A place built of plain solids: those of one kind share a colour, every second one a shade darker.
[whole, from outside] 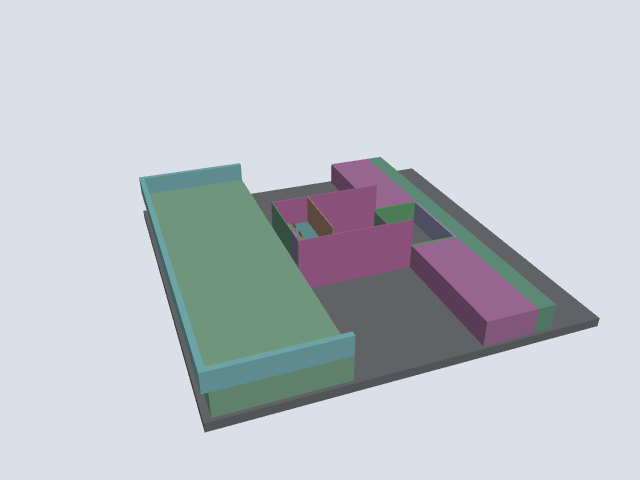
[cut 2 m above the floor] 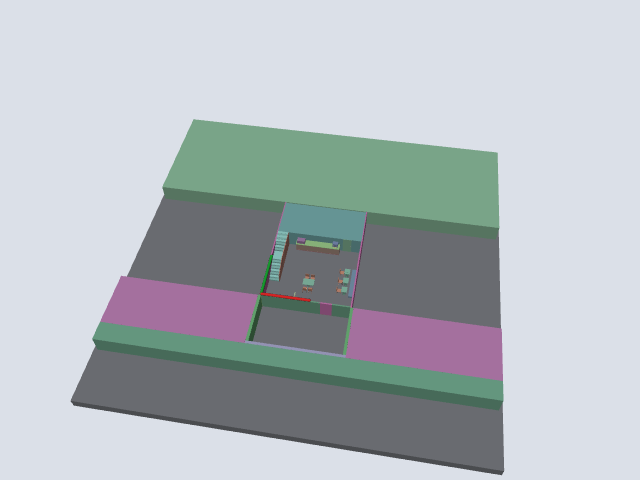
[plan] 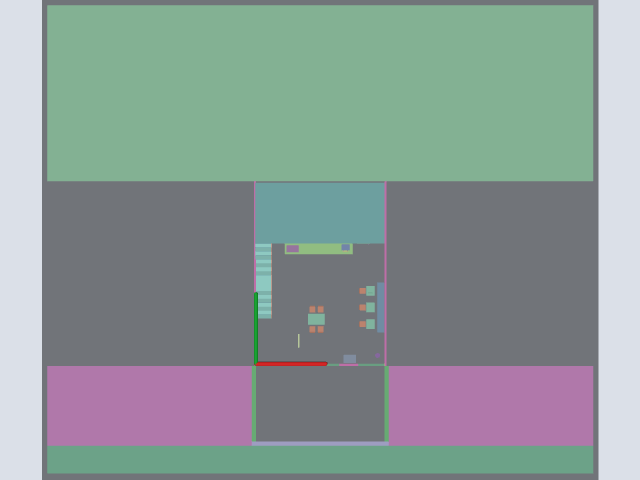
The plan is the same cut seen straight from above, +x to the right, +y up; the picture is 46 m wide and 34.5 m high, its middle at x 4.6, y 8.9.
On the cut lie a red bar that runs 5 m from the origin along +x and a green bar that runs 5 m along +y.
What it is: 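A cafe downstairs, of the 2010s to 2020s; 9.2 x 13.0 m; the hall a cellar under a ceiling 2.57 m high; over the flight a stairwell up to the entrance level's ceiling, 6.07 m over the hall's floor; the entrance level at street height, 2.79 m over the hall's floor, over the rear 4.3 m, with the street door 0.95 x 2.15 m and a glazed street front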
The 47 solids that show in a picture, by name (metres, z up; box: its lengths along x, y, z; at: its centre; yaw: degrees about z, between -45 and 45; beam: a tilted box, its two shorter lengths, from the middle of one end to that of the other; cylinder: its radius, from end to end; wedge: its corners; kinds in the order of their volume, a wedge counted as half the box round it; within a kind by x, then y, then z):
{
 "street_ground_1": {"box": [39.24, 12.65, 2.84], "at": [4.62, 19.45, 1.37]},
 "well_ground_1": {"box": [14.7, 5.74, 2.89], "at": [-7.65, -3.02, 1.4]},
 "well_ground_2": {"box": [14.7, 5.74, 2.89], "at": [16.89, -3.02, 1.4]},
 "well_ground_far_1": {"box": [39.24, 2.0, 2.89], "at": [4.62, -6.89, 1.4]},
 "upper_1": {"box": [9.34, 4.38, 2.84], "at": [4.62, 10.83, 1.37]},
 "street_hedge_1": {"box": [0.6, 12.65, 2.2], "at": [-14.7, 19.45, 3.89]},
 "street_hedge_2": {"box": [39.24, 0.6, 2.2], "at": [4.62, 26.07, 3.89]},
 "street_hedge_3": {"box": [0.6, 12.65, 2.2], "at": [23.94, 19.45, 3.89]},
 "wall_1": {"box": [0.15, 13.27, 6.12], "at": [-0.07, 6.49, 3.01]},
 "wall_2": {"box": [1.5, 0.15, 2.62], "at": [6.74, -0.07, 1.26]},
 "wall_3": {"box": [0.15, 13.27, 6.12], "at": [9.31, 6.49, 3.01]},
 "well_wall_1": {"box": [0.3, 5.44, 2.89], "at": [-0.15, -2.87, 1.4]},
 "well_wall_2": {"box": [0.3, 5.44, 2.89], "at": [9.39, -2.87, 1.4]},
 "stair_step_1": {"box": [1.15, 0.28, 0.21], "at": [0.53, 3.4, 0.06]},
 "stair_step_2": {"box": [1.15, 0.28, 0.38], "at": [0.53, 3.68, 0.14]},
 "stair_step_3": {"box": [1.15, 0.28, 0.54], "at": [0.53, 3.96, 0.22]},
 "stair_step_4": {"box": [1.15, 0.28, 0.71], "at": [0.53, 4.25, 0.3]},
 "stair_step_5": {"box": [1.15, 0.28, 0.87], "at": [0.53, 4.53, 0.39]},
 "stair_step_6": {"box": [1.15, 0.28, 1.03], "at": [0.53, 4.81, 0.47]},
 "stair_step_7": {"box": [1.15, 0.28, 1.2], "at": [0.53, 5.09, 0.55]},
 "stair_step_8": {"box": [1.15, 1.14, 1.36], "at": [0.53, 5.81, 0.63]},
 "stair_step_9": {"box": [1.15, 0.28, 1.53], "at": [0.53, 6.52, 0.71]},
 "stair_step_10": {"box": [1.15, 0.28, 1.69], "at": [0.53, 6.8, 0.8]},
 "stair_step_11": {"box": [1.15, 0.28, 1.86], "at": [0.53, 7.08, 0.88]},
 "stair_step_12": {"box": [1.15, 0.28, 2.02], "at": [0.53, 7.37, 0.96]},
 "stair_step_13": {"box": [1.15, 0.28, 2.18], "at": [0.53, 7.65, 1.04]},
 "stair_step_14": {"box": [1.15, 0.28, 2.35], "at": [0.53, 7.93, 1.12]},
 "stair_step_15": {"box": [1.15, 0.28, 2.51], "at": [0.53, 8.22, 1.21]},
 "stair_step_16": {"box": [1.15, 0.28, 2.68], "at": [0.53, 8.5, 1.29]},
 "well_wall_far_1": {"box": [9.84, 0.3, 2.89], "at": [4.62, -5.74, 1.4]},
 "window_wall_1": {"box": [0.7, 0.15, 3.28], "at": [0.35, 13.04, 4.43]},
 "window_wall_2": {"box": [6.14, 0.15, 2.62], "at": [3.07, -0.07, 1.26]},
 "window_wall_3": {"box": [7.34, 0.15, 3.28], "at": [5.57, 13.04, 4.43]},
 "window_wall_4": {"box": [1.9, 0.15, 2.62], "at": [8.29, -0.07, 1.26]},
 "entrance_wall_1": {"box": [8.09, 0.15, 3.33], "at": [5.2, 8.71, 4.41]},
 "counter_1": {"box": [4.85, 0.7, 1.05], "at": [4.51, 8.28, 0.47]},
 "street_door_wall_1": {"box": [1.2, 0.15, 3.28], "at": [1.3, 13.04, 4.43]},
 "bench_upholstered_1": {"box": [0.5, 3.6, 0.25], "at": [8.97, 4.05, 0.33]},
 "display_1": {"box": [0.88, 0.51, 0.43], "at": [2.63, 8.28, 1.25]},
 "meeting_table_1": {"box": [1.2, 0.8, 0.07], "at": [4.34, 3.2, 0.71]},
 "meeting_table_2": {"box": [0.6, 0.7, 0.07], "at": [8.23, 2.85, 0.71]},
 "meeting_table_3": {"box": [0.6, 0.7, 0.07], "at": [8.23, 4.05, 0.71]},
 "meeting_table_4": {"box": [0.6, 0.7, 0.07], "at": [8.23, 5.25, 0.71]},
 "counter_top_1": {"box": [4.89, 0.78, 0.04], "at": [4.51, 8.26, 1.02]},
 "coffee_machine_1": {"box": [0.6, 0.45, 0.45], "at": [6.44, 8.38, 1.26]},
 "service_door_1": {"box": [0.95, 0.03, 2.1], "at": [7.71, 8.62, 1.0]},
 "door_mat_1": {"box": [0.9, 0.6, 0.07], "at": [6.74, 0.35, -0.02]}
}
